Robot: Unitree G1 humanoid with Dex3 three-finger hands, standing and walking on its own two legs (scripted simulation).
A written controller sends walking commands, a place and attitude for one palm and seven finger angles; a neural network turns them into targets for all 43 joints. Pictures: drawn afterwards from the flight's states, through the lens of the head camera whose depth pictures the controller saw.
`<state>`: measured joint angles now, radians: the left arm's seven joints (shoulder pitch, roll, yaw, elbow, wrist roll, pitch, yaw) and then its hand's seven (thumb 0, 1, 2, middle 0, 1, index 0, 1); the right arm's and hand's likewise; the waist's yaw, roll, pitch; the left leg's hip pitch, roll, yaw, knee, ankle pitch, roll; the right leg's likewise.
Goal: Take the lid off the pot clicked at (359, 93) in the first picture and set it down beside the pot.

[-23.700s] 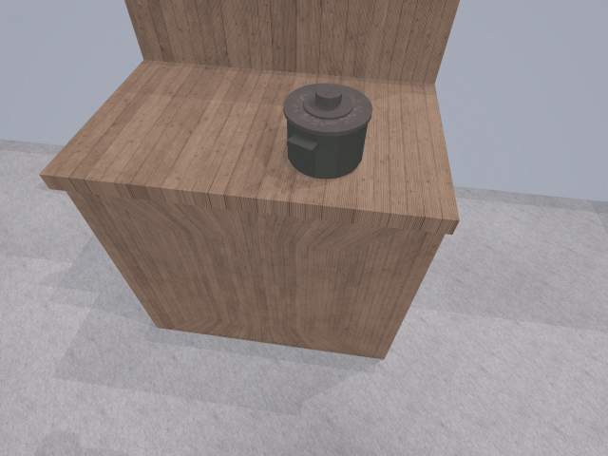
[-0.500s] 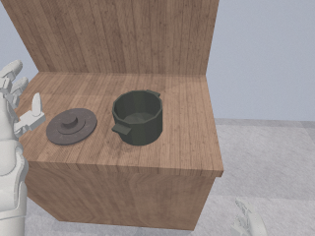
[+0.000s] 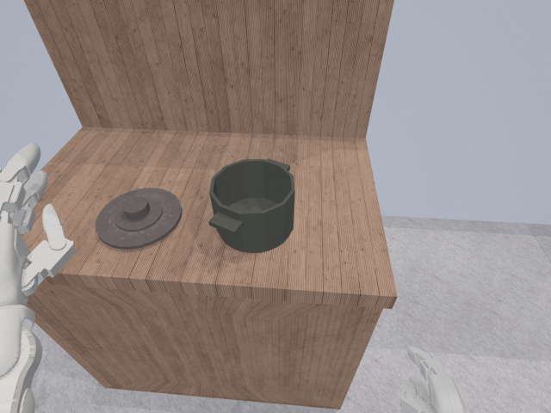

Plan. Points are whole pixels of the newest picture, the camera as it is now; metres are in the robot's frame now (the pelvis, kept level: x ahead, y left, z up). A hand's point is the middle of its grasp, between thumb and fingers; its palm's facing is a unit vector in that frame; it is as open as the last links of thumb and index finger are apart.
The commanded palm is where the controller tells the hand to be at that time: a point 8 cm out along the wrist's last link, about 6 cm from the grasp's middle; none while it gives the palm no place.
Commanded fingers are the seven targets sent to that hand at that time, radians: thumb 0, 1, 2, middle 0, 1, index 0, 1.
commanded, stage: draw the hand back to the body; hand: left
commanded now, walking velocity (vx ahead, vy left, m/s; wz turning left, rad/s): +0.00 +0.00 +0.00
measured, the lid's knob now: (136, 207) +0.47 +0.34 +0.02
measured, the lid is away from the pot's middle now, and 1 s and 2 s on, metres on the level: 0.24 0.24 0.24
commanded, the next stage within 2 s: step back with the hand held close in 0.40 s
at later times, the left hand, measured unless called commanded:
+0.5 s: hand (57, 282) +0.18 +0.25 +0.19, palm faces +0.45 -0.82 -0.35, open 7.4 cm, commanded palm +0.13 +0.29 +0.20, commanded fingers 0.00 0.90 0.90 -0.20 -0.30 -0.20 -0.30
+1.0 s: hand (18, 327) +0.14 +0.26 +0.19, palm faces +0.38 -0.80 -0.47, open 7.4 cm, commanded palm +0.08 +0.30 +0.20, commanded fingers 0.00 0.90 0.90 -0.20 -0.30 -0.20 -0.30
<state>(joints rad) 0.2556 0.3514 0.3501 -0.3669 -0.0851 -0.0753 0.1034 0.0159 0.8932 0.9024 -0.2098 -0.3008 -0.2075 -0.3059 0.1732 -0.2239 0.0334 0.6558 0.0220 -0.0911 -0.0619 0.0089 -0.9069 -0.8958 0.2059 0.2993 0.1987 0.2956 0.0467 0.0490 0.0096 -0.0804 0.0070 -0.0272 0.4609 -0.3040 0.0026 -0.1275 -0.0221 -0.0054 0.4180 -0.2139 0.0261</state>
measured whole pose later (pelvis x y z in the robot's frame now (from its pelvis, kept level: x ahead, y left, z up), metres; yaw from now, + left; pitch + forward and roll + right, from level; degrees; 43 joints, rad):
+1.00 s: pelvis -0.05 +0.02 -0.01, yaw +1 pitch +0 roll -1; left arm 0.58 0.44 0.44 -0.69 -0.04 -0.20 0.11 0.02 0.89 0.90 -0.22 -0.30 -0.21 -0.31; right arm 0.22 -0.20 0.01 0.53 0.03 -0.05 -0.05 0.01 -0.91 -0.90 0.21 0.30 0.20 0.30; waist 0.00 -0.02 0.02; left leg -0.32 -0.02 -0.02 0.63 -0.30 0.03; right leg -0.34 -0.05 0.00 0.53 -0.18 0.05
